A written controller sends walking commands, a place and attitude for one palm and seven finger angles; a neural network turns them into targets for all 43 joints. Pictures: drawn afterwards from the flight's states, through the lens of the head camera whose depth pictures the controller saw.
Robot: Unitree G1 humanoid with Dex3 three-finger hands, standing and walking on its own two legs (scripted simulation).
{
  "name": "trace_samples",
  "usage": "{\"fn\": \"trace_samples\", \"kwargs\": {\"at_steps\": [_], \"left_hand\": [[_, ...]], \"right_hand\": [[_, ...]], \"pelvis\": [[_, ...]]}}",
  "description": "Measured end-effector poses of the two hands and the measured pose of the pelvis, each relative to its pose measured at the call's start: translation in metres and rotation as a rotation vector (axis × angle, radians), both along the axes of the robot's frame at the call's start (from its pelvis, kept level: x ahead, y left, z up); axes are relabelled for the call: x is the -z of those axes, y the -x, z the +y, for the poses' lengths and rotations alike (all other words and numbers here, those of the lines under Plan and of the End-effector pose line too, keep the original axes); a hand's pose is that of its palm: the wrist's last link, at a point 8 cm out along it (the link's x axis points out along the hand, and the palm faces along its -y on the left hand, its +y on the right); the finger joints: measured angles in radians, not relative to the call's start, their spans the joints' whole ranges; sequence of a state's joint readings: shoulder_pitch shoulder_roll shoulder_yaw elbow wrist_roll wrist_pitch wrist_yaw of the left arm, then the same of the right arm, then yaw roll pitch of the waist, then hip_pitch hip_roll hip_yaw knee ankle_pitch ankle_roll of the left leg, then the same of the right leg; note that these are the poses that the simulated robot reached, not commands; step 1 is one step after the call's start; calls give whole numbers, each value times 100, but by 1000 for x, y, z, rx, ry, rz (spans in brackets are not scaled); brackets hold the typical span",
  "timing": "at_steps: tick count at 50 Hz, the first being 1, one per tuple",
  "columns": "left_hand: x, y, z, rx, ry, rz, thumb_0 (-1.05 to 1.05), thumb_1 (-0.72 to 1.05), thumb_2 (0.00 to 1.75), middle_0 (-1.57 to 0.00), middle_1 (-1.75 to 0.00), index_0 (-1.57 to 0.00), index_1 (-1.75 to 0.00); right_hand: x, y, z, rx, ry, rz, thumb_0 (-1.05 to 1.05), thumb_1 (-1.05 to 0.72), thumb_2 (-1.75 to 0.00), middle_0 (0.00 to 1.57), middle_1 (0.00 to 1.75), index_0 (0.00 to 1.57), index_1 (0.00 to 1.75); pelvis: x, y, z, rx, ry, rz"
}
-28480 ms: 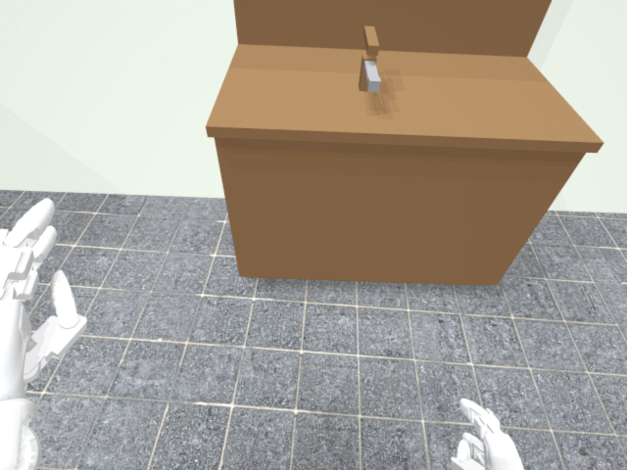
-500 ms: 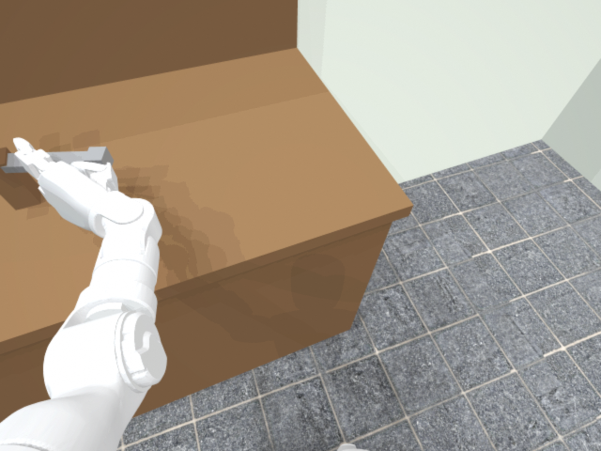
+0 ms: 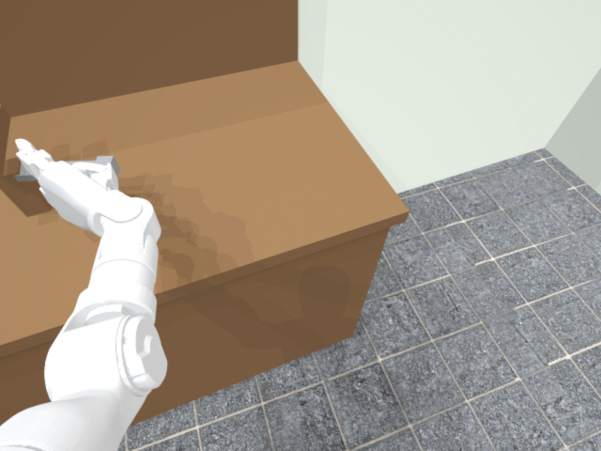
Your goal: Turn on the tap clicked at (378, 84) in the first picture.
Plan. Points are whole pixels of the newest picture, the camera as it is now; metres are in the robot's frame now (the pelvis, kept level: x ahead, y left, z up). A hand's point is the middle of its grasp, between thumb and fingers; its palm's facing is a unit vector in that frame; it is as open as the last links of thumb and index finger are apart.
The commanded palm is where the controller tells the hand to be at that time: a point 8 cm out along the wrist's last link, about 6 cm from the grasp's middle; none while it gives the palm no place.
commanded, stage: lift the hand up off the lever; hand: left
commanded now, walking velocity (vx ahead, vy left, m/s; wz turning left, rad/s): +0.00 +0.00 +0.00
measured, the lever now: (106, 169) +0.52 +0.28 +0.07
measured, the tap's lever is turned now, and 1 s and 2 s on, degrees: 72 72 72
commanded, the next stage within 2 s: draw the hand back beside the body in 1.34 s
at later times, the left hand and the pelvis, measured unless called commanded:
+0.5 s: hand (91, 168) +0.46 +0.26 +0.13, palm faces +0.83 -0.54 -0.09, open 7.8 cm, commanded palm +0.41 +0.27 +0.14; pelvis +0.00 +0.01 +0.01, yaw +0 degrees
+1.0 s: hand (92, 159) +0.46 +0.26 +0.15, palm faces +0.83 -0.56 -0.08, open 7.8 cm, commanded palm +0.40 +0.27 +0.15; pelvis +0.01 +0.01 +0.01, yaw +0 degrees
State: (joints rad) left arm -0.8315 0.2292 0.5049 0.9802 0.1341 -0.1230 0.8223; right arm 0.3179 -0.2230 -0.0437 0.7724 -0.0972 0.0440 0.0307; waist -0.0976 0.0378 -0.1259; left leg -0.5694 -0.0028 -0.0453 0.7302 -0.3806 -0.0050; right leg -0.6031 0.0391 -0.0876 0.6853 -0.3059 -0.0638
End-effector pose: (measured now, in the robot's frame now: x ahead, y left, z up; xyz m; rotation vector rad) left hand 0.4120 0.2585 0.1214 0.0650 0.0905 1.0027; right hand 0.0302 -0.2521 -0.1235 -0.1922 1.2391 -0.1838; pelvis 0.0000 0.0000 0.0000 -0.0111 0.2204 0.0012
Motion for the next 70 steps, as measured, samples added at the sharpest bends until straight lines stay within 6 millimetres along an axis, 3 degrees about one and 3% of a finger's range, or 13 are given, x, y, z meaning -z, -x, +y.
{"fn": "trace_samples", "kwargs": {"at_steps": [9, 25, 40, 61, 70], "left_hand": [[0, 4, 0, -1, 34, 10, 2, 90, 90, -15, -15, -16, -15], [-12, 6, 17, 6, 19, 5, 2, 90, 90, -15, -15, -16, -15], [-18, -6, 8, 27, 52, -3, 2, 90, 90, -15, -15, -16, -15], [-44, 20, 5, 16, 20, -11, 2, 90, 90, -15, -15, -16, -15], [-42, 28, -5, 14, 29, 18, 2, 90, 90, -15, -15, -16, -15]], "right_hand": [[-4, -3, -3, 0, 12, -16, 0, -91, -90, 20, 30, 20, 30], [-9, -14, 3, -10, 21, -42, 0, -91, -90, 20, 30, 20, 30], [-9, -22, 17, -5, 0, -37, 0, -91, -90, 20, 30, 20, 30], [-18, -68, 14, -55, -6, -157, 0, -91, -90, 20, 30, 20, 30], [-20, -75, 8, -69, 0, -194, 0, -91, -90, 20, 30, 20, 30]], "pelvis": [[-3, 2, 0, 0, -1, -14], [-7, 1, 5, -4, 2, -31], [-10, -8, 15, 7, 3, -33], [-16, -10, 7, -3, -4, -93], [-17, -3, 0, -10, -10, -104]]}}
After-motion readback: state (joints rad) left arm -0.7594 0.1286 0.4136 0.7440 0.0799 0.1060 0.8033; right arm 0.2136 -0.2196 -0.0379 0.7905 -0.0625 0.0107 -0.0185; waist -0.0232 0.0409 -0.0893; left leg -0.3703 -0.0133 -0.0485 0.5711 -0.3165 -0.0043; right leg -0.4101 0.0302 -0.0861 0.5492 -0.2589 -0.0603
